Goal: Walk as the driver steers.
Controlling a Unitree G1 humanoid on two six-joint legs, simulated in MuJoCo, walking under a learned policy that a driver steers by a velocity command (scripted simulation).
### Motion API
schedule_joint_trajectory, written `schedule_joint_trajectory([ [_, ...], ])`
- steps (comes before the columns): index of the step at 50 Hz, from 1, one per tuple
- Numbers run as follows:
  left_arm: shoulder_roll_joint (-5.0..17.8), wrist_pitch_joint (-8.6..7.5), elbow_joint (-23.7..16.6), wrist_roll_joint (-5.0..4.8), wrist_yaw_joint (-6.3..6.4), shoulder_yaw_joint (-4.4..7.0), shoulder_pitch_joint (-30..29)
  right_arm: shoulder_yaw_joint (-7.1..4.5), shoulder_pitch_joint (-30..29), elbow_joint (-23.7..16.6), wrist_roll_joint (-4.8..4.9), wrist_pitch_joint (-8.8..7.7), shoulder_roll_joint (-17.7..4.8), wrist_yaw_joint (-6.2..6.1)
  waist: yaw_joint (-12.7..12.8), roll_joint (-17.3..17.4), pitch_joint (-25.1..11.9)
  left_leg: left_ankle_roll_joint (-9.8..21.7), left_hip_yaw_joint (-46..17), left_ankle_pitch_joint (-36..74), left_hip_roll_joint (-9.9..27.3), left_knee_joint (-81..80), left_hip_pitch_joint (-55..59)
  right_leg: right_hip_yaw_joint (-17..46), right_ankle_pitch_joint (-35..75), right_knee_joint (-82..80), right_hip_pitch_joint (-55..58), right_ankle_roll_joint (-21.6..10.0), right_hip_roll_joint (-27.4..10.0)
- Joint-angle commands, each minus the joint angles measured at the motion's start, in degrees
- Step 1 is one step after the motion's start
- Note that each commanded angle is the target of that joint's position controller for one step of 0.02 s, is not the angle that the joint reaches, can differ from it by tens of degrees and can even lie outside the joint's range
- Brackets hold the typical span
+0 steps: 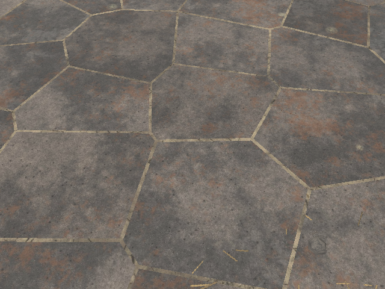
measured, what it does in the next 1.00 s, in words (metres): walks ahead: left foot, then right foot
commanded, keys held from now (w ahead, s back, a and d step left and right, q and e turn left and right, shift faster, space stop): w+e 0.28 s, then w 0.32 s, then w+q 0.40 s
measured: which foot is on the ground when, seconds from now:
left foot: up 0.00-0.32, down 0.34-0.82, up 0.84-1.00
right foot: down 0.00-0.34, up 0.36-0.80, down 0.82-1.00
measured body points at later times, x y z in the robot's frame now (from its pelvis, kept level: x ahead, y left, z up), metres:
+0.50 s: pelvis +0.29 +0.04 +0.00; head +0.31 +0.05 +0.45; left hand +0.42 +0.30 -0.13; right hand +0.33 -0.25 -0.10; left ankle +0.34 +0.12 -0.74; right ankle +0.18 -0.06 -0.65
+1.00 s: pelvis +0.52 -0.06 +0.01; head +0.53 -0.08 +0.46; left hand +0.65 +0.18 -0.10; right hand +0.52 -0.34 -0.13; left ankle +0.50 +0.08 -0.66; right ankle +0.51 -0.15 -0.74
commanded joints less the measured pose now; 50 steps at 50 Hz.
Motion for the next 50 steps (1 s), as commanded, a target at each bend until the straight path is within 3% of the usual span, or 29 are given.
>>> schedule_joint_trajectory([
  [1, 7.7, -1.78, -2.5, -0.34, 0.25, 1.67, 2.1, -1.01, 3.0, -3.3, -0.62, 1.57, -4.9, 0.41, -1.8, -1.5, -1.7, -2.5, 0.9, 3.0, 1.7, -5.5, -4.5, 15.7, 20.5, -11.5, 1.4, -8.8, -14.8],
  [6, 8.3, -1.38, -1.9, -0.48, 0.42, 2.04, 7.4, -0.61, -8.8, -7.8, -0.09, 1.67, -4.7, 0.77, 2.8, -4.1, -0.9, -3.9, 2.0, 14.5, 0.8, -20.6, -8.6, 15.7, 21.6, -10.4, 5.4, -4.9, -12.3],
  [11, 9.1, -0.94, -2.0, 0.45, 1.07, 2.31, 11.1, -0.05, -16.4, -11.0, 0.57, 0.78, -5.3, 1.01, 5.8, -4.8, -1.3, -2.6, 1.5, 16.2, -2.0, -30.5, -8.9, 19.7, 26.0, -6.0, 12.9, -4.3, -14.1],
  [12, 9.5, -0.96, -2.3, 0.63, 1.30, 2.42, 10.6, -0.09, -16.5, -11.4, 0.67, 0.52, -5.8, 0.98, 5.4, -5.1, -1.3, -2.0, 0.8, 15.4, -2.4, -32.5, -7.2, 20.9, 26.6, -5.0, 13.5, -3.8, -14.8],
  [14, 10.6, -1.11, -3.6, 0.83, 1.63, 2.66, 7.0, -0.63, -11.3, -10.3, 0.86, 0.02, -7.6, 0.66, 2.0, -5.7, -2.2, -0.4, 0.0, 12.0, -3.7, -37.1, 2.3, 22.1, 29.2, -1.7, 11.3, -1.8, -15.2],
  [15, 11.0, -1.41, -3.9, 0.88, 1.45, 2.66, 5.5, -1.23, -5.4, -8.3, 0.86, -0.30, -8.9, 0.21, -0.4, -5.5, -4.7, 0.8, 1.0, 10.1, -5.2, -38.3, 10.1, 21.5, 34.6, 2.9, 10.2, -0.7, -14.4],
  [16, 10.4, -1.83, -3.7, 0.41, 0.97, 2.37, 5.0, -1.92, 2.2, -6.2, 0.52, -0.98, -10.3, -0.42, -4.3, -2.7, -8.7, 2.5, 0.8, 11.9, -4.2, -41.9, 20.6, 18.5, 35.1, 12.8, 8.0, 0.7, -11.4],
  [17, 6.6, -2.43, -4.9, -0.10, 0.47, 1.20, 6.0, -2.81, 10.9, -5.6, -0.67, -1.47, -13.7, -1.41, -7.3, 2.4, -16.4, 5.5, -10.5, 1.7, 7.0, -43.4, 33.2, 14.9, 21.5, 27.4, 1.5, 1.9, -8.2],
  [18, 1.7, -2.34, -5.9, -1.47, 0.38, 0.22, 13.9, -4.25, 11.7, -5.4, -1.36, -0.69, -18.9, -1.59, -3.0, 16.5, -22.1, 13.3, -37.8, -1.3, 21.4, -48.8, 45.7, 8.2, -18.5, 43.2, -15.6, 4.1, 1.4],
  [19, 6.3, -1.69, -4.0, 0.77, 0.89, 0.46, 13.4, -3.99, 9.0, -5.3, 0.01, 0.07, -14.7, -1.03, -2.0, 9.2, -17.4, 14.2, -43.7, -9.2, 20.5, -51.3, 40.5, 8.6, -18.8, 48.5, -21.7, 3.5, -3.0],
  [20, 6.8, -1.46, -3.8, 1.26, 0.54, 0.64, 9.1, -2.94, 5.1, -5.9, 0.58, 0.09, -9.8, -0.68, -1.6, 2.8, -9.3, 13.1, -34.3, -9.2, 17.7, -52.5, 32.4, 8.6, -13.1, 48.3, -21.7, 3.7, -5.3],
  [21, 6.0, -1.47, -4.5, 1.41, 0.14, 0.33, 5.7, -2.30, 2.9, -5.5, 0.48, -0.09, -7.2, -0.32, -1.3, 0.4, -5.3, 11.8, -26.7, -2.8, 14.5, -53.6, 26.9, 7.9, -10.0, 45.6, -20.9, 3.9, -6.8],
  [23, 5.0, -0.68, -5.0, 2.02, -0.73, 0.08, 4.2, -1.91, 3.4, -3.7, 0.66, -0.72, -6.2, -0.34, 0.1, 4.7, -2.9, 9.8, -16.7, 8.5, 9.9, -55.2, 21.7, 7.1, -8.9, 41.6, -18.4, 4.8, -8.6],
  [25, 4.2, -0.01, -4.9, 2.23, -1.11, -0.22, 4.3, -2.06, 5.8, -2.1, 1.25, -1.84, -6.6, 0.15, 0.6, 5.4, -3.7, 10.3, -13.0, 17.5, 9.1, -55.6, 21.3, 6.4, -8.5, 39.8, -17.4, 5.3, -8.2],
  [27, 3.7, 0.17, -5.8, 2.36, -1.42, -0.55, 1.6, -2.32, 7.0, -0.9, 1.67, -2.41, -7.3, 0.37, 0.8, 5.2, -3.1, 11.2, -10.4, 19.2, 9.2, -57.3, 21.7, 5.7, -6.4, 37.2, -20.0, 5.9, -8.9],
  [31, 1.9, -0.22, -9.1, 2.40, -2.08, -2.03, -8.7, -2.34, 9.2, 1.1, 2.00, -1.91, -6.9, 0.51, -0.8, 4.7, -0.4, 11.1, -5.6, 18.4, 6.9, -60.3, 20.3, 0.9, 1.9, 24.3, -21.4, 7.6, -12.1],
  [33, 0.8, -0.58, -10.4, 2.04, -2.18, -2.83, -13.3, -2.56, 11.2, 2.2, 2.15, -1.65, -7.5, 0.63, -2.0, 4.7, 0.1, 10.7, -4.5, 20.9, 5.8, -59.6, 19.2, -1.2, 4.4, 17.1, -17.9, 8.2, -11.7],
  [35, 1.2, -0.88, -10.9, 1.63, -1.92, -2.97, -15.2, -3.02, 13.2, 3.2, 1.97, -1.34, -8.9, 0.68, -2.7, 4.5, -0.2, 10.4, -5.2, 23.9, 6.5, -57.5, 19.9, -2.1, 4.5, 13.1, -14.7, 8.3, -10.4],
  [38, 2.8, -1.60, -11.2, 1.46, -1.04, -2.57, -14.7, -3.52, 13.6, 3.9, 1.77, -0.80, -10.2, 0.44, -1.6, 4.6, -0.7, 9.6, -8.4, 26.2, 8.3, -53.4, 22.0, -1.6, 1.9, 9.0, -10.2, 7.2, -9.5],
  [40, 4.5, -2.61, -8.3, 2.12, -0.06, -1.62, -5.9, -3.48, 13.0, 4.1, 2.09, -0.55, -9.8, 0.28, 2.7, 1.8, -4.2, 7.8, -7.1, 29.9, 5.5, -42.8, 20.2, -1.4, 1.8, 2.2, 3.0, 5.7, -8.2],
  [41, 7.9, -3.33, -6.4, 3.27, 0.77, -0.45, 2.3, -2.94, 12.4, 3.2, 2.47, -0.79, -7.9, 0.35, 6.2, -2.6, -9.9, 6.5, -4.3, 24.0, 1.8, -30.4, 14.2, 5.6, -1.9, 0.3, 14.8, 3.6, -15.0],
  [42, 13.7, -3.31, -6.6, 4.25, 1.46, 0.85, 8.1, -1.58, 13.9, 0.4, 3.66, -0.92, -1.9, 0.29, 7.2, -13.2, -17.0, 4.1, 1.4, -0.5, -5.3, -13.0, -0.9, 25.1, -10.3, -4.0, 28.7, 0.1, -31.1],
  [43, 14.0, -2.23, -6.0, 2.54, 1.43, 1.39, 8.0, -2.76, 15.6, 0.5, 2.79, -0.04, -5.8, -0.23, 5.9, -14.7, -17.4, 4.7, 0.2, -12.3, -6.6, -3.9, -7.6, 37.0, -13.8, -8.4, 25.6, -3.5, -35.0],
  [44, 8.7, -1.92, -6.8, 1.90, 1.19, 0.12, 3.4, -3.39, 13.8, 1.4, 1.98, 0.76, -7.3, -0.27, 3.8, -8.0, -9.9, 5.2, -2.4, -8.7, -3.0, -0.9, -9.3, 30.3, -17.1, -9.1, 19.5, -2.8, -32.2],
  [45, 5.2, -2.26, -7.1, 1.45, 0.95, -0.67, -0.2, -3.20, 11.8, 1.5, 1.90, 0.97, -5.8, 0.31, 2.5, -6.3, -4.7, 4.9, -2.3, -4.4, -1.1, -1.9, -9.0, 22.9, -13.2, -11.0, 13.5, -1.8, -29.1],
  [46, 3.3, -2.60, -7.2, 1.48, 0.93, -1.12, -2.2, -3.26, 11.1, 1.7, 1.82, 1.40, -4.9, 0.67, 1.2, -6.7, -2.7, 4.4, -1.8, -1.9, 0.1, -3.4, -7.3, 17.0, -8.1, -12.7, 9.9, -0.3, -26.6],
  [48, 2.5, -3.49, -6.2, 1.29, 1.22, -1.27, -2.1, -3.42, 10.7, 1.8, 0.68, 2.64, -4.2, 1.45, -0.3, -7.5, -1.4, 3.2, -1.0, 1.1, 0.8, -3.6, -5.7, 9.6, 1.5, -14.0, 6.7, 0.6, -24.1],
  [50, 3.1, -4.44, -5.1, 0.88, 1.21, -0.87, -0.5, -3.45, 8.2, 0.6, 0.70, 3.29, -3.3, 2.07, -0.8, -6.1, -1.6, 2.5, -0.7, 4.3, 1.1, -3.4, -7.6, 5.5, 8.7, -14.7, 7.4, 0.0, -24.0],
])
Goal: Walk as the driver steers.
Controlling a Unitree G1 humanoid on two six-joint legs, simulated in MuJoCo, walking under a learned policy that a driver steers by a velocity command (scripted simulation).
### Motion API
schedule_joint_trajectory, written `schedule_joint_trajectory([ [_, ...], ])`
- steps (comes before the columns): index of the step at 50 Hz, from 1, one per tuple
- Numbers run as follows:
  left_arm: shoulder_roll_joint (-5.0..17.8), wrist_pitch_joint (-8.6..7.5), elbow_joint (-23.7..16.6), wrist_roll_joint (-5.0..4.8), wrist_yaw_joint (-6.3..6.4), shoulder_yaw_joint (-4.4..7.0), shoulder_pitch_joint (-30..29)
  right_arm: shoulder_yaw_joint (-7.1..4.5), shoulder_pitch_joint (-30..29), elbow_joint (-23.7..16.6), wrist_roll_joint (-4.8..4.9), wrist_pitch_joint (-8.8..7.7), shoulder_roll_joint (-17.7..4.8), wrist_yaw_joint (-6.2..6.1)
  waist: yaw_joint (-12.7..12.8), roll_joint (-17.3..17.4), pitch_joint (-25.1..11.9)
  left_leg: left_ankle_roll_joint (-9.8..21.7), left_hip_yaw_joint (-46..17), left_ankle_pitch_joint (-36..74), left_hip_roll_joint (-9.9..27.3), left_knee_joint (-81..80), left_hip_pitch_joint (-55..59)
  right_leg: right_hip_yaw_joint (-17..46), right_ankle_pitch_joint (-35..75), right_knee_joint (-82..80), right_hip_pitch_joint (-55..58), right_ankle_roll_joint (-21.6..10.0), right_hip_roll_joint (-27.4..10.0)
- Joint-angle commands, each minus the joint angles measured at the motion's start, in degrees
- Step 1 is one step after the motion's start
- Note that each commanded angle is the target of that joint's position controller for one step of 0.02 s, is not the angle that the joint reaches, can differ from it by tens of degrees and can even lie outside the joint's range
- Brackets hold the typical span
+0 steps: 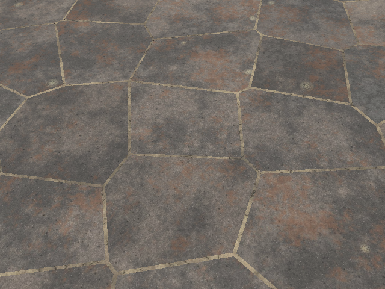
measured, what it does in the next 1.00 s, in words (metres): walks ahead: left foot, then right foot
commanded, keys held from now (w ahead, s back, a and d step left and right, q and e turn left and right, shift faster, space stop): w+q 0.54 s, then w+e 0.46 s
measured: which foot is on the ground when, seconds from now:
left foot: up 0.00-0.32, down 0.34-0.90, up 0.92-1.00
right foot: down 0.00-0.34, up 0.36-0.88, down 0.90-1.00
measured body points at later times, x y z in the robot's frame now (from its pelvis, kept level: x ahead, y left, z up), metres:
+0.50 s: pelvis +0.25 +0.08 -0.01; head +0.28 +0.10 +0.44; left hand +0.26 +0.35 -0.14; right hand +0.42 -0.16 -0.13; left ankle +0.27 +0.13 -0.75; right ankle +0.24 -0.09 -0.65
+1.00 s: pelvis +0.54 +0.12 -0.02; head +0.57 +0.12 +0.43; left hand +0.60 +0.41 -0.13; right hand +0.63 -0.13 -0.16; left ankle +0.34 +0.16 -0.65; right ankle +0.62 +0.08 -0.75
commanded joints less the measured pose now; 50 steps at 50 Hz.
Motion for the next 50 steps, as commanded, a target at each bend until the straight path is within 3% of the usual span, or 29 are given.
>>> schedule_joint_trajectory([
  [1, 6.1, -1.77, -1.1, -0.66, 0.25, 1.80, 3.0, -0.57, -0.4, -3.7, -0.46, 0.66, -1.3, 0.97, 0.1, -7.1, 0.7, -0.9, -1.6, 5.3, 3.0, 1.9, -10.3, 10.1, 11.7, -13.1, 6.2, -5.6, -15.6],
  [4, 5.9, -1.75, 0.5, -0.53, 0.31, 1.97, 5.2, -0.34, -6.2, -5.9, -0.59, 0.90, -0.8, 1.63, 0.7, -6.8, 2.1, -1.8, -0.8, 10.4, 3.5, -2.7, -14.2, 5.0, 15.5, -13.5, 7.7, -6.0, -15.1],
  [7, 6.3, -1.61, 1.5, -0.40, 0.28, 2.14, 5.8, 0.51, -12.4, -8.2, -0.50, 0.68, 0.2, 2.40, 1.7, -6.9, 3.5, -1.5, 1.8, 16.5, 3.0, -13.7, -11.2, -0.2, 16.8, -13.4, 6.9, -5.2, -13.9],
  [12, 9.1, -0.68, 3.7, -0.33, 0.82, 2.98, 9.4, 0.77, -18.8, -11.3, -0.98, 0.70, -0.8, 2.93, 3.1, -6.5, 4.7, 2.2, 6.9, 12.0, 0.9, -24.2, -6.9, -4.4, 26.3, -9.7, 13.3, -4.0, -16.2],
  [14, 10.7, 0.09, 4.2, -0.21, 1.12, 3.33, 9.5, 0.30, -16.8, -11.2, -1.20, 0.77, -1.7, 2.41, 1.7, -7.5, 2.5, 4.5, 9.2, 6.0, -2.6, -25.7, -1.9, -6.6, 43.6, -2.0, 16.3, -3.2, -16.3],
  [15, 11.6, 0.69, 4.4, -0.14, 1.21, 3.56, 9.5, -0.21, -13.0, -10.3, -1.24, 0.60, -2.6, 2.04, 0.0, -7.9, -0.2, 5.9, 9.9, 3.0, -4.9, -26.6, 2.7, -7.3, 50.6, 5.4, 17.0, -3.0, -16.3],
  [16, 12.3, 1.30, 4.3, -0.31, 1.20, 3.68, 9.2, -1.01, -5.9, -8.2, -1.42, 0.07, -3.7, 1.50, -3.2, -6.9, -4.5, 7.5, 9.6, 3.2, -7.2, -29.8, 11.6, -8.1, 49.8, 16.4, 14.7, -2.4, -15.7],
  [17, 11.6, 1.48, 3.2, -0.15, 1.08, 3.42, 8.9, -2.52, 4.0, -5.1, -2.04, -0.31, -7.1, 0.55, -7.5, -2.8, -10.3, 9.9, 3.2, 1.9, -4.3, -33.1, 26.5, -8.6, 36.8, 32.2, 4.7, -0.5, -14.2],
  [18, 4.4, 1.10, -1.1, -0.78, -0.05, 1.82, 11.2, -4.41, 4.3, -5.6, -1.72, -0.18, -14.8, -0.32, -4.1, 11.6, -15.6, 17.7, -26.0, -1.1, 14.0, -35.9, 45.0, -7.7, -11.0, 53.3, -20.9, 3.1, -5.1],
  [19, 8.7, 0.46, -3.3, -0.29, -0.30, 2.69, 4.5, -4.59, 6.0, -7.0, 0.26, 0.51, -15.4, -0.58, -6.7, 5.8, -19.1, 20.6, -43.7, 1.7, 18.2, -44.7, 46.6, 5.4, -19.7, 61.4, -29.2, 3.9, 0.4],
  [20, 8.5, -0.11, -4.8, -0.70, -0.55, 2.55, -0.2, -4.27, 3.7, -5.9, 0.49, 0.80, -14.2, -1.13, -5.8, 1.8, -10.7, 19.0, -33.5, 6.7, 16.7, -45.3, 41.9, 8.4, -13.7, 60.4, -34.0, 3.1, -3.3],
  [21, 7.6, -0.75, -4.3, -0.92, -0.48, 2.02, 0.4, -3.42, 1.0, -5.7, 0.85, 0.59, -10.7, -1.44, -3.4, -1.2, -5.1, 16.9, -27.2, 13.1, 14.6, -45.7, 33.6, 8.2, -9.0, 54.7, -31.7, 2.8, -5.6],
  [22, 7.5, -0.56, -3.5, -0.46, -0.34, 2.11, 1.2, -2.78, -1.6, -5.9, 0.89, 0.20, -8.6, -1.61, -0.8, -2.8, -2.1, 14.6, -22.4, 18.6, 11.4, -46.4, 27.2, 8.4, -7.8, 50.0, -27.9, 2.9, -6.9],
  [23, 7.4, 0.44, -3.3, 0.59, -0.33, 2.09, 2.7, -2.20, -3.6, -6.1, 1.27, -0.17, -6.9, -1.71, 1.4, -2.3, -1.6, 13.6, -19.0, 22.3, 9.0, -47.3, 22.6, 8.8, -7.6, 47.4, -23.9, 3.5, -7.5],
  [25, 6.7, 2.38, -3.1, 1.40, -0.66, 2.06, 4.0, -1.88, -3.7, -6.3, 1.45, -1.35, -6.4, -1.31, 2.7, -2.0, -2.6, 13.6, -16.3, 26.8, 6.8, -48.2, 19.3, 8.2, -7.6, 44.3, -20.5, 4.5, -7.2],
  [27, 5.8, 3.25, -3.9, 1.28, -0.96, 1.87, 1.9, -2.24, -2.1, -5.8, 1.36, -1.93, -7.8, -1.11, 2.6, -1.7, -1.7, 13.4, -15.1, 24.7, 5.3, -49.6, 17.4, 7.4, -4.6, 40.0, -21.6, 5.4, -6.9],
  [30, 5.2, 3.33, -5.0, 1.01, -1.40, 1.58, -3.5, -1.61, 1.6, -4.2, 1.23, -2.44, -6.3, -1.07, 0.4, -0.3, 0.8, 11.1, -12.6, 23.7, 4.9, -52.5, 19.6, 6.4, 3.9, 31.1, -25.5, 5.5, -7.6],
  [34, 5.2, 3.04, -6.4, 0.13, -1.87, 1.38, -9.9, -1.18, 5.5, -2.5, 1.02, -3.21, -6.4, -1.13, -2.6, 0.5, 1.5, 7.8, -9.5, 28.5, 5.7, -52.9, 26.7, 5.6, 11.4, 22.8, -27.9, 3.5, -7.0],
  [39, 5.1, 2.58, -8.3, -0.21, -2.76, 1.03, -15.9, -0.54, 8.1, -0.4, -0.18, -3.42, -6.2, -2.10, -4.1, 0.4, 4.5, 7.3, -5.7, 32.0, 8.5, -53.1, 33.7, 4.4, 9.9, 15.6, -28.8, 0.4, -4.2],
  [41, 5.2, 2.41, -8.4, -0.24, -2.99, 1.11, -15.0, -0.41, 7.1, 0.2, -0.50, -3.42, -6.6, -2.68, -2.8, 0.6, 4.9, 6.4, -3.4, 39.2, 9.5, -51.1, 35.1, 3.8, 6.3, 12.9, -25.5, -1.5, -2.1],
  [42, 5.4, 2.38, -7.8, -0.24, -2.82, 1.27, -12.9, -0.35, 5.9, 0.2, -0.58, -3.49, -6.9, -2.92, -1.5, 1.1, 3.9, 5.6, -1.7, 48.5, 9.5, -48.2, 35.1, 2.6, 4.1, 11.8, -21.3, -2.7, -0.2],
  [44, 7.0, 2.17, -5.0, -0.13, -2.04, 2.21, -3.8, -0.42, 5.0, 0.6, -0.93, -3.34, -8.1, -3.17, 2.4, 2.2, -1.7, 4.2, 0.7, 65.9, 8.9, -35.0, 36.0, 0.4, -0.3, 10.2, -10.3, -5.1, 4.2],
  [45, 8.0, 1.72, -2.4, 0.38, -1.64, 2.89, 4.8, -0.39, 4.0, 0.4, -0.60, -3.13, -8.6, -3.24, 6.6, 1.3, -6.1, 3.2, 2.7, 63.4, 7.6, -23.3, 32.0, 1.2, 2.2, 6.2, 0.5, -6.8, 4.6],
  [46, 12.2, 1.55, -0.6, 1.46, -0.96, 4.21, 14.1, 0.24, 3.4, -1.5, -0.21, -3.47, -7.4, -3.37, 10.1, -3.1, -12.1, 2.0, 4.8, 45.5, 5.5, -6.3, 20.0, 14.5, -1.2, 5.3, 14.9, -10.7, -5.6],
  [47, 18.0, 1.82, -0.6, 1.25, -0.87, 5.79, 14.1, 0.98, 7.7, -3.6, 0.91, -3.81, -2.7, -2.24, 5.5, -17.7, -16.1, -1.1, 5.0, -5.6, -7.8, 15.4, -3.6, 46.4, 1.0, 0.1, 29.1, -20.7, -20.6],
  [48, 14.4, 2.21, -0.4, -1.59, -1.56, 5.23, 10.6, 0.47, 3.1, -3.6, -0.82, -4.04, -6.5, -2.27, 5.5, -8.2, -13.5, -0.2, -4.2, -8.2, -5.2, 18.6, -9.9, 49.0, 0.7, -3.7, 26.9, -19.6, -18.9],
  [49, 12.9, 2.46, -1.4, -1.72, -1.54, 4.87, 6.4, 0.56, -0.6, -5.3, -0.24, -4.72, -6.6, -1.84, 4.2, -5.7, -6.3, -0.2, -4.4, -3.0, -2.1, 16.3, -11.5, 39.8, 3.3, -4.5, 19.2, -18.3, -17.7],
  [50, 10.3, 2.47, -1.4, -1.27, -1.56, 4.29, 4.6, 0.82, -2.5, -5.8, -0.18, -5.11, -6.3, -1.66, 3.1, -1.6, -2.8, -0.6, -3.7, -0.5, -0.2, 12.6, -10.0, 34.9, 9.2, -5.8, 13.2, -16.7, -15.3],
])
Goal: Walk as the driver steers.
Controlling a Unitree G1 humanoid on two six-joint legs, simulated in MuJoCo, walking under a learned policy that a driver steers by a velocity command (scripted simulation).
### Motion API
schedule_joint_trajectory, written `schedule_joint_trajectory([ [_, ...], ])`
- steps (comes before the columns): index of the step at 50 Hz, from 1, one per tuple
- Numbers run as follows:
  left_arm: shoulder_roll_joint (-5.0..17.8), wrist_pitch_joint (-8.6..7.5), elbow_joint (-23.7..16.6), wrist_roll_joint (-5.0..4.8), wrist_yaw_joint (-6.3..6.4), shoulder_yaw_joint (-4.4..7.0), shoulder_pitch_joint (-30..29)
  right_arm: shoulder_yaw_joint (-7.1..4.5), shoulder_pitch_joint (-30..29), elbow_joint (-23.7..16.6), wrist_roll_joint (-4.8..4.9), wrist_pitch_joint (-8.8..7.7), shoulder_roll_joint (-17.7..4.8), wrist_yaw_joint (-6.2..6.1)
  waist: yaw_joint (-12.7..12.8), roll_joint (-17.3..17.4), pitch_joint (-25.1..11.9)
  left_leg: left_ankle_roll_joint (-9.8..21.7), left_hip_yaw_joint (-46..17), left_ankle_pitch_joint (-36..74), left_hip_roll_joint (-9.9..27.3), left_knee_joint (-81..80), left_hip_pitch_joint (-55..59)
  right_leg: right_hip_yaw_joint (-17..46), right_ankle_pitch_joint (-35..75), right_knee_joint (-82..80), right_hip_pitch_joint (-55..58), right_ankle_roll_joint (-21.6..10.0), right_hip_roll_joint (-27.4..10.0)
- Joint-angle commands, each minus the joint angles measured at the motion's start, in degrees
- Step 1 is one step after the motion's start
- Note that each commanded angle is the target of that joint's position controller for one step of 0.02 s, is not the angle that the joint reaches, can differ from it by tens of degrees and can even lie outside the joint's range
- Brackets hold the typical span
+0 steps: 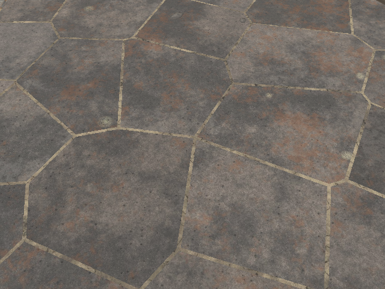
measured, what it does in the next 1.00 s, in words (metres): walks ahead, turning right: left foot, then right foot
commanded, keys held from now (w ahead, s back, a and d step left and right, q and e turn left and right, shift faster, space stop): w+e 0.56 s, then w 0.20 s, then w+q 0.24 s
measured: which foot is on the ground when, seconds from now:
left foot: up 0.00-0.40, down 0.42-0.94, up 0.96-1.00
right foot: down 0.00-0.44, up 0.46-0.90, down 0.92-1.00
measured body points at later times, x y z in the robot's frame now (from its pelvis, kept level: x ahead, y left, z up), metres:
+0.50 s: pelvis +0.28 +0.02 +0.00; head +0.31 +0.02 +0.45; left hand +0.36 +0.30 -0.13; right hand +0.42 -0.27 -0.08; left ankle +0.38 +0.09 -0.73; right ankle +0.10 -0.05 -0.67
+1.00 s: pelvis +0.50 -0.10 +0.01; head +0.53 -0.12 +0.45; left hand +0.77 +0.04 -0.08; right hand +0.37 -0.31 -0.14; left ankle +0.41 +0.08 -0.66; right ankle +0.53 -0.20 -0.73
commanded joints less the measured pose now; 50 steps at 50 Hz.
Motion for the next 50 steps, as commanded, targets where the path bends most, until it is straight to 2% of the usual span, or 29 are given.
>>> schedule_joint_trajectory([
  [1, 7.2, -0.04, -0.2, -0.61, 0.50, 2.30, 7.4, -1.23, -3.5, -6.8, -0.29, -1.51, -7.2, 0.45, 1.8, 0.5, -2.7, -1.2, -4.4, 4.0, 6.2, 6.1, -23.3, 27.3, 12.9, -16.4, 19.1, -11.2, -18.1],
  [2, 6.3, -0.23, 0.3, -0.80, 0.76, 1.94, 6.9, -0.97, -2.6, -7.0, -0.90, -0.45, -6.6, 0.59, 0.2, -0.4, -2.8, -2.2, -4.2, 4.0, 7.1, 3.4, -20.6, 24.1, 15.5, -17.4, 15.8, -10.0, -15.8],
  [3, 6.6, -0.63, 0.5, -0.98, 0.80, 1.95, 7.3, -0.81, -2.1, -7.1, -1.17, 0.50, -5.9, 0.76, -0.4, -1.5, -3.2, -3.1, -3.7, 3.7, 7.2, 1.2, -19.2, 22.5, 17.0, -18.0, 14.4, -9.8, -14.8],
  [6, 8.6, -1.20, 1.1, -1.10, 0.94, 2.56, 9.3, -0.37, -4.8, -8.5, -1.35, 1.88, -4.9, 1.12, -0.2, -2.6, -2.4, -5.4, -1.7, 6.3, 7.7, -5.4, -20.6, 20.0, 16.6, -20.0, 11.2, -9.7, -12.4],
  [9, 8.8, -0.97, 1.5, -1.18, 0.99, 2.78, 12.0, -0.13, -12.9, -11.3, -1.13, 1.99, -4.7, 1.26, 2.2, -3.4, -0.4, -6.8, -0.7, 14.1, 7.8, -15.2, -23.6, 19.8, 14.9, -20.9, 11.4, -7.7, -10.6],
  [12, 9.1, -0.72, 2.0, -1.13, 1.15, 3.06, 15.1, 0.23, -18.3, -13.0, -0.65, 1.74, -4.4, 1.53, 4.8, -4.3, -1.2, -6.9, -0.8, 19.8, 6.7, -22.5, -23.9, 20.3, 17.4, -18.7, 15.1, -5.9, -9.9],
  [16, 9.5, -0.38, 2.0, -0.24, 1.70, 3.25, 17.4, 0.54, -23.6, -15.3, -0.10, 0.99, -5.0, 1.57, 6.6, -4.8, -1.4, -5.9, -1.2, 19.5, 4.6, -28.9, -23.3, 23.3, 22.9, -14.4, 20.2, -5.4, -11.3],
  [18, 10.3, -0.37, 1.1, 0.03, 2.15, 3.49, 15.6, 0.27, -21.8, -15.4, 0.04, 0.51, -6.3, 1.43, 4.9, -5.5, -1.7, -4.7, -2.4, 16.9, 3.8, -32.9, -18.1, 25.4, 23.9, -12.0, 20.2, -4.0, -12.2],
  [20, 11.3, -0.61, 0.0, 0.08, 2.06, 3.69, 11.9, -0.63, -13.2, -12.9, 0.18, -0.08, -8.4, 0.71, 0.6, -5.6, -4.4, -2.8, -1.8, 12.7, 1.5, -36.8, -4.5, 25.8, 29.2, -5.4, 16.5, -1.8, -10.9],
  [21, 10.7, -1.04, -0.1, -0.46, 1.54, 3.45, 11.2, -1.41, -6.0, -11.1, -0.25, -0.83, -10.2, 0.00, -3.3, -2.4, -8.3, -1.1, -3.3, 13.7, 3.5, -40.4, 6.4, 23.1, 28.2, 4.5, 13.3, -0.3, -7.3],
  [22, 6.6, -1.64, -1.8, -1.18, 1.10, 2.24, 11.6, -2.48, 3.2, -10.7, -1.51, -1.19, -14.5, -1.10, -6.4, 4.2, -17.1, 1.9, -16.1, 1.5, 16.7, -42.3, 19.5, 18.1, 14.4, 20.0, 6.9, 1.1, -3.9],
  [23, 3.2, -1.35, -3.5, -2.28, 1.17, 1.54, 17.9, -3.56, 2.2, -11.0, -1.86, -0.18, -18.7, -1.27, -2.1, 17.1, -20.8, 8.0, -41.4, -3.3, 29.1, -48.9, 28.8, 11.2, -22.4, 32.6, -9.8, 2.5, 4.5],
  [24, 7.7, -0.31, -1.4, -0.14, 1.76, 1.89, 17.5, -3.18, -0.7, -11.2, -0.96, 0.57, -14.1, -0.93, -0.6, 8.7, -14.7, 8.5, -43.1, -8.9, 28.2, -49.1, 22.9, 10.6, -19.8, 38.4, -15.0, 2.1, -1.4],
  [25, 8.2, 0.03, -1.2, 0.38, 1.29, 2.12, 13.6, -2.03, -3.8, -11.9, -0.47, 0.64, -9.1, -0.69, -0.6, 2.3, -8.1, 7.4, -33.9, -6.4, 25.3, -50.0, 15.8, 10.1, -14.3, 38.3, -14.7, 2.3, -3.5],
  [26, 7.1, 0.20, -1.5, 0.36, 0.77, 1.93, 11.2, -1.43, -5.6, -11.6, -0.53, 0.52, -6.9, -0.47, 0.0, 0.7, -4.6, 6.3, -25.7, 1.6, 22.3, -51.4, 10.8, 9.3, -11.0, 36.4, -13.5, 2.9, -5.2],
  [27, 6.5, 0.67, -1.8, 0.84, 0.23, 1.92, 10.1, -1.24, -5.4, -11.0, -0.49, 0.23, -6.3, -0.55, 0.4, 3.1, -3.3, 5.2, -19.8, 7.5, 20.1, -52.4, 8.3, 8.6, -9.8, 34.8, -12.5, 3.5, -6.5],
  [29, 5.6, 1.78, -2.0, 1.31, -0.69, 1.68, 9.9, -1.24, -3.6, -9.4, 0.06, -0.79, -6.2, -0.24, 1.1, 5.8, -3.1, 4.7, -13.1, 17.0, 17.7, -53.4, 5.8, 7.7, -8.3, 34.0, -10.7, 4.2, -7.0],
  [31, 4.5, 2.07, -2.9, 1.25, -1.19, 1.32, 8.0, -1.46, -1.7, -8.1, 0.52, -1.85, -6.5, 0.33, 1.4, 5.1, -3.2, 5.8, -10.0, 22.5, 17.6, -54.5, 6.1, 8.2, -6.3, 32.8, -12.1, 4.5, -6.8],
  [33, 3.9, 2.00, -3.9, 1.38, -1.52, 0.92, 4.8, -1.65, -0.6, -6.9, 0.54, -2.22, -6.8, 0.61, 1.2, 4.6, -2.3, 6.7, -7.4, 23.5, 17.6, -56.2, 6.7, 8.7, -3.1, 29.8, -15.0, 5.0, -6.8],
  [38, 2.0, 1.24, -6.8, 1.30, -2.12, -0.77, -5.9, -1.78, 1.9, -4.1, 0.79, -1.86, -7.0, 1.08, -0.5, 4.4, 0.0, 5.8, 0.4, 27.4, 14.9, -57.4, 6.1, 4.0, 5.6, 12.3, -12.5, 5.8, -7.0],
  [41, 2.0, 0.71, -8.2, 1.36, -2.01, -1.45, -10.7, -1.97, 5.9, -1.5, 1.13, -1.26, -8.2, 1.14, -1.7, 4.7, 0.5, 6.0, -1.1, 31.0, 15.7, -55.8, 7.6, 0.0, 4.6, 4.9, -7.9, 4.8, -7.3],
  [43, 2.8, 0.19, -8.3, 1.26, -1.38, -1.38, -10.6, -2.34, 6.8, -0.4, 0.88, -0.69, -9.6, 1.00, -1.1, 4.7, 0.5, 6.0, -2.8, 36.1, 17.0, -52.7, 9.9, -0.4, 1.3, 2.1, -5.3, 3.8, -6.4],
  [44, 3.4, -0.18, -7.7, 1.33, -0.96, -1.18, -8.4, -2.50, 6.7, 0.0, 0.82, -0.42, -10.2, 0.89, 0.1, 4.7, -0.4, 5.6, -3.1, 40.8, 17.1, -49.6, 10.6, -0.5, -0.4, 0.2, -1.8, 3.1, -5.4],
  [45, 4.1, -0.78, -5.8, 1.65, -0.42, -0.72, -2.7, -2.51, 6.2, 0.4, 1.11, -0.16, -10.4, 0.83, 3.2, 3.4, -3.0, 4.7, -1.9, 45.9, 15.6, -42.6, 10.0, -0.8, 0.7, -4.1, 6.0, 2.2, -4.1],
  [46, 6.4, -1.54, -2.7, 2.55, 0.36, 0.26, 6.0, -2.04, 6.5, 0.3, 1.46, -0.18, -9.0, 0.87, 6.5, 0.8, -8.7, 3.6, 0.0, 42.5, 12.6, -31.8, 5.1, 1.1, 1.7, -5.5, 19.2, 0.8, -5.6],
  [47, 11.7, -1.93, -1.5, 3.72, 1.38, 1.56, 16.3, -1.04, 5.6, -2.5, 1.55, -0.43, -5.5, 0.99, 10.2, -7.1, -17.4, 2.3, 2.4, 20.9, 8.9, -14.4, -6.0, 17.2, -4.1, -6.9, 33.5, -1.9, -21.4],
  [48, 16.2, -1.14, -1.6, 2.69, 1.86, 2.70, 15.9, -0.43, 11.5, -3.3, 2.56, -0.01, -1.2, 0.78, 7.0, -17.5, -21.8, 1.1, 2.0, -10.2, 0.7, 0.3, -21.6, 38.1, -6.5, -14.2, 40.5, -7.1, -33.1],
  [49, 11.6, -0.75, -2.1, 1.08, 1.84, 1.94, 12.3, -2.13, 7.4, -1.9, 1.22, 0.99, -7.4, 0.21, 7.0, -7.1, -14.5, 1.8, -3.6, -6.6, 4.1, 3.7, -24.7, 34.1, -9.9, -15.1, 33.2, -6.0, -30.0],
  [50, 7.5, -1.04, -2.2, 0.77, 1.72, 0.70, 7.5, -2.28, 4.7, -2.4, 1.41, 0.97, -6.4, 0.64, 4.6, -6.4, -7.1, 2.0, -4.1, -1.5, 6.0, 2.2, -24.9, 25.6, -7.1, -16.9, 26.1, -4.4, -26.7],
])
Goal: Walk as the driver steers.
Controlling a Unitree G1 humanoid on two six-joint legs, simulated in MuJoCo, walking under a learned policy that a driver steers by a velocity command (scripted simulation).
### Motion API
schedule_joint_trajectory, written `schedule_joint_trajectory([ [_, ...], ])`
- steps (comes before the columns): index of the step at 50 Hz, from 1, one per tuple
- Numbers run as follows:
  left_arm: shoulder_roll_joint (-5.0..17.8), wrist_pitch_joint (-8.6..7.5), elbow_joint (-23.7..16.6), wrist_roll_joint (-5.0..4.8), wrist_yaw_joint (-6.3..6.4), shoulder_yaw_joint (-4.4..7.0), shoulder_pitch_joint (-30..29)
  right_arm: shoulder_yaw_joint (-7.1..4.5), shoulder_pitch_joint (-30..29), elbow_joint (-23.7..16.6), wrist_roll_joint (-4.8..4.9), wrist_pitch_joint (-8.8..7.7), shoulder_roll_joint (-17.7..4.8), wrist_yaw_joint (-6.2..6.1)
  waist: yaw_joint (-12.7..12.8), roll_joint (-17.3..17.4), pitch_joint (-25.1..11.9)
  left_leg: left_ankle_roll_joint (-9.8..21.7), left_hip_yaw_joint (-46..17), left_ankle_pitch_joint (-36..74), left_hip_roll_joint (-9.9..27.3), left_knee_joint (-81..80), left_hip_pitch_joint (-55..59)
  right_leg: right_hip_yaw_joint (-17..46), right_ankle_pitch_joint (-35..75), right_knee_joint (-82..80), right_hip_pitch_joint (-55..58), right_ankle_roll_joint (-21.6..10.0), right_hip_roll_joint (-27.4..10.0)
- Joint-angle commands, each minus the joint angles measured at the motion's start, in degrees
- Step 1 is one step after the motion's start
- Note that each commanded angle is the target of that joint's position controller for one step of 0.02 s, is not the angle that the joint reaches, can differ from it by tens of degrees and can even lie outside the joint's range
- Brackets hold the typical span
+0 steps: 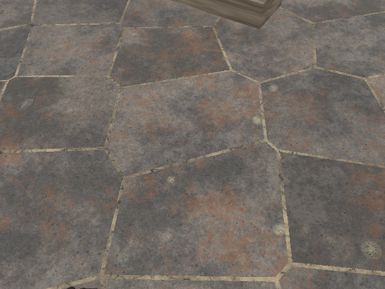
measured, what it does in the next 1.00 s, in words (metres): walks ahead, turning left: left foot, then right foot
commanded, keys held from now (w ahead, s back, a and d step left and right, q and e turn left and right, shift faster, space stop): w+q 0.72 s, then w+e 0.28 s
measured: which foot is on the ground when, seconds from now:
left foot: up 0.00-0.44, down 0.46-1.00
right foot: down 0.00-0.44, up 0.46-0.98, down 1.00-1.00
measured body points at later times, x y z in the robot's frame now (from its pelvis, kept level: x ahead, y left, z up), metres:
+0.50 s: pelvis +0.25 +0.06 -0.02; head +0.28 +0.07 +0.43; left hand +0.17 +0.30 -0.16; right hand +0.50 -0.13 -0.12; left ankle +0.32 +0.13 -0.73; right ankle +0.09 -0.09 -0.67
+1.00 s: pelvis +0.53 +0.13 -0.01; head +0.55 +0.14 +0.44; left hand +0.61 +0.43 -0.11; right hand +0.61 -0.13 -0.14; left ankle +0.32 +0.13 -0.73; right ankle +0.68 +0.11 -0.73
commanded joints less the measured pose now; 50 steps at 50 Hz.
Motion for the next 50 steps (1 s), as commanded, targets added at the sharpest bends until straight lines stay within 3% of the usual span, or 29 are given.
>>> schedule_joint_trajectory([
  [1, 7.2, -0.33, 1.5, -1.12, 0.74, 2.66, 11.5, -1.91, -2.3, -4.5, 0.09, -0.30, -6.1, -0.01, 6.2, -5.1, -2.9, 1.5, -4.0, 5.7, 3.6, 12.3, -23.3, 20.6, -1.1, -19.8, 21.4, -6.0, -18.2],
  [3, 5.1, -1.19, 2.2, -1.39, 1.07, 2.16, 10.1, -2.10, -1.3, -3.4, -1.19, 1.12, -5.0, 0.70, 3.9, -6.6, -0.8, 0.3, -3.3, 8.6, 4.5, 10.9, -20.0, 12.5, 4.8, -22.0, 16.2, -4.0, -14.9],
  [6, 5.9, -2.66, 3.8, -1.86, 1.23, 2.68, 12.2, -2.31, -4.9, -4.8, -1.34, 2.22, -3.5, 1.69, 2.9, -5.0, -0.1, -0.6, -2.6, 13.1, 4.8, 10.9, -22.9, 6.8, 12.3, -23.7, 16.3, -4.5, -14.7],
  [11, 5.5, -2.77, 6.3, -1.61, 1.47, 2.84, 15.4, -1.82, -15.0, -8.4, -1.53, 2.40, -2.3, 2.80, 4.1, -4.4, 2.7, -1.5, -0.9, 22.6, 5.2, 1.0, -28.2, -1.3, 16.0, -24.6, 17.8, -4.8, -13.5],
  [14, 6.9, -2.69, 7.5, -1.60, 1.71, 3.21, 16.9, -1.02, -21.4, -10.9, -1.71, 2.21, -1.8, 3.56, 5.5, -4.4, 3.8, -0.5, 2.5, 26.4, 4.4, -9.1, -24.9, -5.0, 18.4, -24.4, 18.6, -4.3, -13.8],
  [17, 8.4, -2.08, 9.0, -1.52, 2.06, 3.64, 19.3, -0.98, -24.7, -12.7, -2.01, 2.23, -2.6, 3.86, 6.1, -3.7, 4.3, 1.8, 5.2, 22.9, 3.0, -14.4, -23.3, -7.3, 25.0, -21.7, 23.9, -3.6, -15.4],
  [20, 10.7, -0.99, 9.6, -1.30, 2.50, 4.15, 19.2, -1.69, -21.7, -12.5, -2.22, 2.34, -4.1, 3.20, 4.1, -5.3, 0.9, 5.3, 8.6, 14.1, -1.9, -16.5, -16.3, -10.1, 49.0, -10.7, 28.5, -2.5, -15.7],
  [21, 11.6, -0.33, 9.7, -1.22, 2.55, 4.41, 19.1, -2.26, -17.2, -11.4, -2.20, 2.12, -5.0, 2.84, 2.1, -5.4, -1.9, 6.8, 9.0, 11.2, -4.2, -17.5, -11.3, -10.6, 54.0, -2.6, 28.7, -2.4, -15.6],
  [22, 12.2, 0.24, 9.4, -1.41, 2.47, 4.52, 18.6, -3.17, -9.6, -9.1, -2.48, 1.55, -6.4, 2.25, -1.4, -4.1, -6.4, 8.5, 8.2, 12.1, -6.1, -21.5, -1.2, -11.3, 50.0, 9.3, 25.1, -1.5, -15.0],
  [23, 11.0, 0.27, 7.9, -1.29, 2.27, 4.12, 18.5, -4.94, -0.6, -6.6, -3.15, 1.29, -11.1, 1.26, -5.0, 1.2, -12.1, 11.4, -2.2, 7.5, 0.2, -25.1, 13.2, -11.6, 33.2, 26.3, 13.8, 0.4, -13.1],
  [24, 3.5, -0.13, 3.7, -1.70, 0.88, 2.63, 21.1, -6.58, -3.0, -7.6, -2.44, 1.56, -18.3, 0.60, 0.1, 15.3, -16.2, 20.7, -34.0, 8.2, 17.8, -29.5, 30.7, -8.1, -20.3, 47.6, -13.3, 4.4, -0.9],
  [25, 8.7, -0.86, 1.9, -1.28, 0.76, 3.52, 12.6, -6.49, -0.6, -8.2, -0.69, 2.28, -17.4, 0.37, -3.9, 5.1, -17.6, 21.1, -43.0, 8.4, 18.8, -36.6, 30.4, 4.7, -18.8, 51.4, -20.0, 4.2, 0.5],
  [26, 8.1, -1.65, 0.6, -2.11, 0.53, 3.26, 9.2, -5.98, -4.1, -7.4, -0.50, 2.44, -15.6, -0.19, -2.0, 3.0, -9.0, 19.2, -33.3, 13.1, 17.9, -37.3, 23.9, 6.0, -12.0, 48.8, -22.8, 3.4, -3.1],
  [27, 7.8, -2.22, 1.3, -2.18, 0.68, 3.02, 10.2, -5.13, -6.8, -7.4, -0.22, 2.19, -12.3, -0.32, 0.7, -0.3, -4.4, 16.7, -27.6, 20.7, 15.3, -37.9, 15.7, 5.7, -8.0, 42.7, -19.4, 3.2, -5.2],
  [28, 7.7, -1.80, 2.0, -1.49, 0.83, 3.12, 10.9, -4.60, -9.3, -7.6, -0.09, 1.74, -10.5, -0.45, 3.1, -1.3, -2.1, 14.6, -22.7, 26.8, 12.1, -38.4, 10.1, 6.0, -7.1, 38.8, -15.6, 3.5, -6.4],
  [30, 7.0, 0.37, 2.5, -0.04, 0.65, 3.04, 13.4, -3.80, -11.1, -8.1, 0.33, 0.68, -8.5, -0.38, 5.7, -0.3, -3.0, 13.6, -17.7, 33.5, 8.8, -39.4, 4.6, 6.1, -7.0, 34.8, -9.5, 4.9, -6.8],
  [33, 5.7, 1.98, 1.1, 0.08, 0.14, 2.78, 10.8, -4.23, -8.5, -7.4, 0.30, -0.45, -10.4, -0.05, 5.6, 0.4, -2.1, 13.4, -15.6, 33.6, 6.4, -40.9, 2.1, 4.6, -3.7, 29.0, -10.8, 6.5, -6.3],
  [37, 5.8, 2.11, -1.7, -0.22, -0.10, 2.63, 1.9, -4.13, -3.9, -6.5, 0.23, -0.48, -10.2, -0.05, 2.5, 2.4, 0.3, 11.2, -16.1, 30.4, 5.4, -42.3, 5.5, 4.3, 5.6, 17.8, -16.6, 7.3, -6.0],
  [40, 5.0, 1.62, -2.3, -0.57, -0.66, 2.12, -2.0, -3.44, -0.6, -5.0, 0.07, -1.07, -8.9, -0.26, 0.2, 3.2, 0.4, 8.9, -13.4, 36.2, 5.7, -42.2, 10.2, 3.1, 11.6, 10.3, -16.3, 5.7, -5.4],
  [44, 5.4, 1.06, -4.1, -1.22, -1.18, 1.82, -7.4, -2.95, 2.0, -3.6, -0.88, -1.49, -9.2, -0.83, -1.7, 3.4, 1.9, 7.9, -11.4, 41.2, 8.2, -41.9, 16.8, 1.3, 11.4, 4.1, -16.5, 2.5, -3.8],
  [47, 6.4, 0.73, -3.6, -1.45, -1.37, 2.18, -4.4, -2.80, -0.2, -3.0, -1.54, -1.63, -10.1, -1.57, 1.2, 4.1, 2.2, 6.4, -8.3, 52.8, 10.0, -39.0, 18.8, 0.6, 5.4, 0.1, -9.9, -0.9, -1.1],
  [49, 8.2, 0.57, -0.3, -1.59, -0.62, 3.17, 5.6, -2.90, -1.7, -2.7, -2.02, -1.62, -11.2, -1.81, 5.7, 4.3, -2.9, 4.9, -5.3, 69.3, 9.4, -27.3, 19.4, -0.8, 0.8, -1.4, 1.9, -3.4, 3.4],
  [50, 8.9, 0.20, 2.5, -1.23, -0.12, 3.76, 14.3, -2.80, -2.6, -2.8, -1.89, -1.47, -11.4, -1.79, 9.8, 2.7, -7.2, 3.9, -2.8, 68.6, 7.7, -16.1, 16.3, -0.6, 2.9, -4.9, 12.2, -5.0, 4.1],
])
Velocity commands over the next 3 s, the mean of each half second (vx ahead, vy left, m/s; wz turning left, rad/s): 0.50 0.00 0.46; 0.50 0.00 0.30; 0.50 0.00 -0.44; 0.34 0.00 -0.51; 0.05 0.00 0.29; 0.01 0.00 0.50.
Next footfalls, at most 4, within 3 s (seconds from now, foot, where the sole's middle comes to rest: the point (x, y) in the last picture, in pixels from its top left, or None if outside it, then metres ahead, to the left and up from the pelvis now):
0.46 left None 0.36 0.14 -0.77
1.00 right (157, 223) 0.72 0.13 -0.77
1.54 left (97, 176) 0.95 0.37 -0.77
2.00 right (150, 140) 1.12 0.15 -0.77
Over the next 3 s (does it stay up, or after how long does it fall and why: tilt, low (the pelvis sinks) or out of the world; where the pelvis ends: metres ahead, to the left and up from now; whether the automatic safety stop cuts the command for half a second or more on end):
stays up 1.01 0.25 0.01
